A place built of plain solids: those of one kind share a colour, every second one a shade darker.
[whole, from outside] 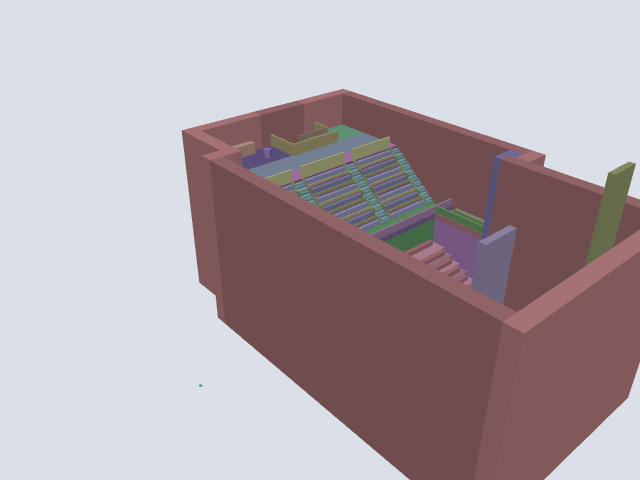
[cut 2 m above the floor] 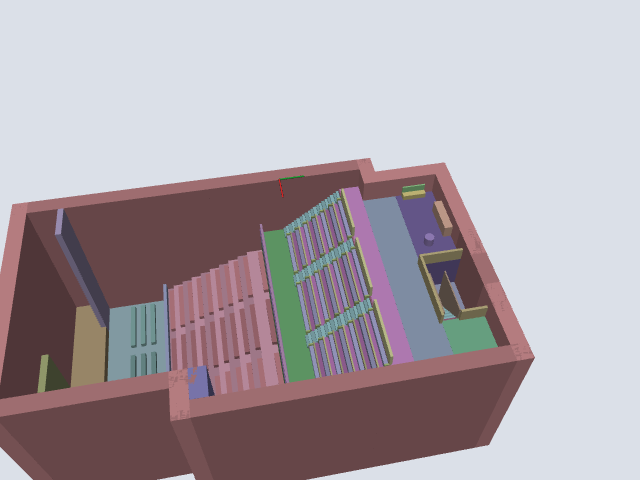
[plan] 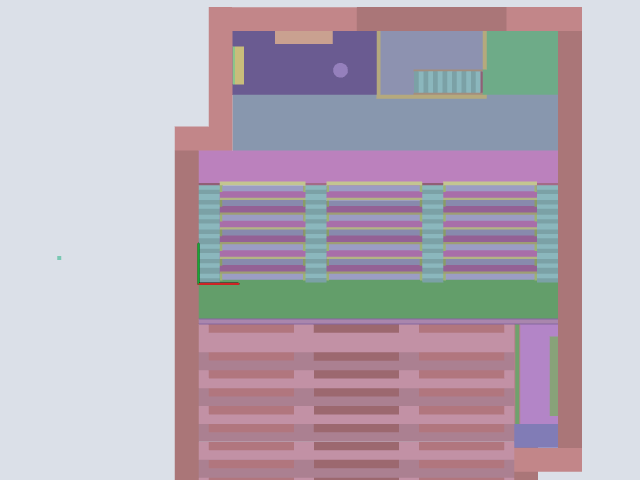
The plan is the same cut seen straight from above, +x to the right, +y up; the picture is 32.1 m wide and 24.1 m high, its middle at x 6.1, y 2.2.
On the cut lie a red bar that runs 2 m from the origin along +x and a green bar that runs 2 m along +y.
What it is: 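An old music hall's upper gallery; 7 rows of benches on tiers raked at 39 degrees, three steps that repeat row by row to a row 0.74 m deep, in one bank; 4 stepped aisles, 1.06 m broad, run down between the bench ends or along a side wall to the front gangway, 1.75 m clear before the parapet; there one must stop and turn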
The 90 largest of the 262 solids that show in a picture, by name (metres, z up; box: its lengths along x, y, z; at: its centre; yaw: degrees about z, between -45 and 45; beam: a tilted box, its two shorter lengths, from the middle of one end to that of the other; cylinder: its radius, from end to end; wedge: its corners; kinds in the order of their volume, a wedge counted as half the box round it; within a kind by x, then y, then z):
{
 "wall_plaster_1": {"box": [1.2, 5.2, 15.63], "at": [-0.59, -18.44, -4.62]},
 "wall_plaster_2": {"box": [1.2, 7.9, 15.63], "at": [-0.59, -14.29, -4.62]},
 "wall_plaster_3": {"box": [1.2, 3.3, 15.63], "at": [-0.59, -11.09, -4.62]},
 "wall_plaster_4": {"box": [1.2, 3.3, 15.63], "at": [-0.59, -10.19, -4.62]},
 "wall_plaster_5": {"box": [1.2, 3.3, 15.63], "at": [-0.59, -9.29, -4.62]},
 "wall_plaster_6": {"box": [1.2, 3.3, 15.63], "at": [-0.59, -8.39, -4.62]},
 "wall_plaster_7": {"box": [1.2, 3.3, 15.63], "at": [-0.59, -7.49, -4.62]},
 "wall_plaster_8": {"box": [1.2, 3.3, 15.63], "at": [-0.59, -6.59, -4.62]},
 "wall_plaster_9": {"box": [1.2, 3.3, 15.63], "at": [-0.59, -5.69, -4.62]},
 "wall_plaster_10": {"box": [1.2, 3.3, 15.63], "at": [-0.59, -4.79, -4.62]},
 "wall_plaster_11": {"box": [1.2, 3.3, 15.63], "at": [-0.59, -3.89, -4.62]},
 "wall_plaster_12": {"box": [1.2, 3.8, 15.63], "at": [-0.59, -2.74, -4.62]},
 "wall_plaster_13": {"box": [1.2, 9.5, 15.63], "at": [-0.59, 1.51, -4.62]},
 "wall_plaster_14": {"box": [1.2, 4.03, 15.63], "at": [-0.59, 5.88, -4.62]},
 "wall_plaster_15": {"box": [2.9, 1.2, 15.63], "at": [0.26, 7.29, -4.62]},
 "wall_plaster_16": {"box": [1.2, 7.2, 15.63], "at": [1.11, 10.29, -4.62]},
 "wall_plaster_17": {"box": [9.83, 1.2, 15.63], "at": [5.43, 13.29, -4.62]},
 "wall_plaster_18": {"box": [18.24, 1.2, 15.63], "at": [7.93, -20.44, -4.62]},
 "wall_plaster_19": {"box": [7.53, 1.2, 15.63], "at": [11.71, 13.29, -4.62]},
 "wall_plaster_20": {"box": [6.18, 1.2, 15.63], "at": [16.16, 13.29, -4.62]},
 "wall_plaster_21": {"box": [1.2, 5.2, 15.63], "at": [16.45, -18.44, -4.62]},
 "wall_plaster_22": {"box": [1.2, 7.9, 15.63], "at": [16.45, -14.29, -4.62]},
 "wall_plaster_23": {"box": [1.2, 3.3, 15.63], "at": [16.45, -11.09, -4.62]},
 "wall_plaster_24": {"box": [1.2, 3.3, 15.63], "at": [16.45, -10.19, -4.62]},
 "wall_plaster_25": {"box": [1.2, 3.3, 15.63], "at": [16.45, -9.29, -4.62]},
 "wall_plaster_26": {"box": [1.2, 1.8, 15.63], "at": [16.45, -9.14, -4.62]},
 "wall_plaster_27": {"box": [3.4, 1.2, 15.63], "at": [17.55, -8.84, -4.62]},
 "wall_plaster_28": {"box": [1.2, 15.7, 15.63], "at": [18.65, -1.59, -4.62]},
 "wall_plaster_29": {"box": [1.2, 10.03, 15.63], "at": [18.65, 8.88, -4.62]},
 "floor_floorboards_1": {"box": [4.3, 0.74, 8.89], "at": [3.22, 0.87, -7.99]},
 "floor_floorboards_2": {"box": [4.3, 0.74, 9.48], "at": [3.22, 1.61, -7.69]},
 "floor_floorboards_3": {"box": [4.3, 0.74, 10.07], "at": [3.22, 2.35, -7.39]},
 "floor_floorboards_4": {"box": [4.3, 0.74, 10.66], "at": [3.22, 3.09, -7.1]},
 "floor_floorboards_5": {"box": [4.3, 0.74, 11.25], "at": [3.22, 3.83, -6.8]},
 "floor_floorboards_6": {"box": [4.3, 0.74, 11.84], "at": [3.22, 4.57, -6.51]},
 "floor_floorboards_7": {"box": [4.8, 0.74, 8.89], "at": [8.83, 0.87, -7.99]},
 "floor_floorboards_8": {"box": [4.8, 0.74, 9.48], "at": [8.83, 1.61, -7.69]},
 "floor_floorboards_9": {"box": [4.8, 0.74, 10.07], "at": [8.83, 2.35, -7.39]},
 "floor_floorboards_10": {"box": [4.8, 0.74, 10.66], "at": [8.83, 3.09, -7.1]},
 "floor_floorboards_11": {"box": [4.8, 0.74, 11.25], "at": [8.83, 3.83, -6.8]},
 "floor_floorboards_12": {"box": [4.8, 0.74, 11.84], "at": [8.83, 4.57, -6.51]},
 "floor_floorboards_13": {"box": [4.8, 0.12, 12.43], "at": [8.83, 5.0, -6.21]},
 "floor_floorboards_14": {"box": [4.7, 0.74, 8.89], "at": [14.64, 0.87, -7.99]},
 "floor_floorboards_15": {"box": [4.7, 0.74, 9.48], "at": [14.64, 1.61, -7.69]},
 "floor_floorboards_16": {"box": [4.7, 0.74, 10.07], "at": [14.64, 2.35, -7.39]},
 "floor_floorboards_17": {"box": [4.7, 0.74, 10.66], "at": [14.64, 3.09, -7.1]},
 "floor_floorboards_18": {"box": [4.7, 0.74, 11.25], "at": [14.64, 3.83, -6.8]},
 "floor_floorboards_19": {"box": [4.7, 0.74, 11.84], "at": [14.64, 4.57, -6.51]},
 "floor_floorboards_20": {"box": [4.7, 0.12, 12.43], "at": [14.64, 5.0, -6.21]},
 "floor_circ_carpet_1": {"box": [15.84, 0.9, 2.07], "at": [7.93, -11.09, -11.39]},
 "floor_circ_carpet_2": {"box": [15.84, 0.9, 2.49], "at": [7.93, -10.19, -11.19]},
 "floor_circ_carpet_3": {"box": [15.84, 0.9, 2.91], "at": [7.93, -9.29, -10.97]},
 "floor_circ_carpet_4": {"box": [15.84, 0.9, 3.33], "at": [7.93, -8.39, -10.77]},
 "floor_circ_carpet_5": {"box": [15.84, 0.9, 3.75], "at": [7.93, -7.49, -10.55]},
 "floor_circ_carpet_6": {"box": [15.84, 0.9, 4.17], "at": [7.93, -6.59, -10.35]},
 "floor_circ_carpet_7": {"box": [15.84, 0.9, 4.59], "at": [7.93, -5.69, -10.13]},
 "floor_circ_carpet_8": {"box": [15.84, 0.9, 5.01], "at": [7.93, -4.79, -9.93]},
 "floor_circ_carpet_9": {"box": [15.84, 0.9, 5.43], "at": [7.93, -3.89, -9.71]},
 "floor_circ_carpet_10": {"box": [15.84, 1.4, 5.85], "at": [7.93, -2.74, -9.51]},
 "floor_bay0a_lino_1": {"box": [16.34, 2.8, 12.43], "at": [9.88, 8.09, -6.21]},
 "floor_hall0a_lino_1": {"box": [18.04, 2.54, 8.3], "at": [9.03, -0.77, -8.28]},
 "floor_rear_lino_1": {"box": [18.04, 1.63, 12.43], "at": [9.03, 5.88, -6.21]},
 "floor_bay1a_lino_1": {"box": [7.43, 3.2, 12.43], "at": [5.43, 11.09, -6.21]},
 "floor_lob_concrete_1": {"box": [5.13, 3.2, 9.45], "at": [11.71, 11.09, -7.7]},
 "floor_bay1b_lino_1": {"box": [3.78, 3.2, 12.43], "at": [16.16, 11.09, -6.21]},
 "floor_slipe_lino_1": {"box": [2.2, 6.2, 8.3], "at": [16.95, -5.14, -8.28]},
 "floor_stage_floorboards_1": {"box": [15.84, 2.8, 1.4], "at": [7.93, -18.44, -11.73]},
 "wall_slipende_plaster_1": {"box": [2.2, 1.2, 15.63], "at": [16.95, -7.64, -4.62]},
 "floor_stalls_carpet_1": {"box": [15.84, 5.5, 0.4], "at": [7.93, -14.29, -12.23]},
 "wall_prose_plaster_1": {"box": [2.69, 0.45, 18.43], "at": [14.51, -17.26, -3.21]},
 "wall_prosw_plaster_1": {"box": [2.69, 0.45, 18.43], "at": [1.36, -17.26, -3.21]},
 "step_1": {"box": [1.06, 0.36, 3.0], "at": [0.54, 3.64, -2.68]},
 "step_2": {"box": [1.06, 0.36, 3.59], "at": [0.54, 4.38, -2.38]},
 "step_3": {"box": [1.06, 0.28, 3.97], "at": [0.54, 4.86, -2.19]},
 "step_4": {"box": [1.06, 0.36, 3.0], "at": [5.9, 3.64, -2.68]},
 "step_5": {"box": [1.06, 0.36, 3.59], "at": [5.9, 4.38, -2.38]},
 "step_6": {"box": [1.06, 0.28, 3.97], "at": [5.9, 4.86, -2.19]},
 "step_7": {"box": [1.06, 0.36, 3.0], "at": [11.76, 3.64, -2.68]},
 "step_8": {"box": [1.06, 0.36, 3.59], "at": [11.76, 4.38, -2.38]},
 "step_9": {"box": [1.06, 0.28, 3.97], "at": [11.76, 4.86, -2.19]},
 "step_10": {"box": [1.06, 0.36, 3.0], "at": [17.52, 3.64, -2.68]},
 "step_11": {"box": [1.06, 0.36, 3.59], "at": [17.52, 4.38, -2.38]},
 "step_12": {"box": [1.06, 0.28, 3.97], "at": [17.52, 4.86, -2.19]},
 "parapet_circ_plaster_1": {"box": [15.84, 0.3, 0.9], "at": [7.93, -11.39, -9.96]},
 "wall_1": {"box": [3.36, 0.1, 4.13], "at": [12.47, 9.54, -0.96]},
 "wall_2": {"box": [3.36, 0.1, 4.13], "at": [12.47, 10.72, -0.96]},
 "parapet_front_plaster_1": {"box": [18.04, 0.3, 0.5], "at": [9.03, -1.89, -3.93]},
 "rail_front_1": {"box": [18.04, 0.2, 0.65], "at": [9.03, -1.89, -3.35]},
 "counter_timber_1": {"box": [2.9, 0.65, 1.1], "at": [5.29, 12.37, 0.5]},
 "rail_well_1": {"box": [5.53, 0.2, 1.1], "at": [11.71, 9.4, 0.55]}
}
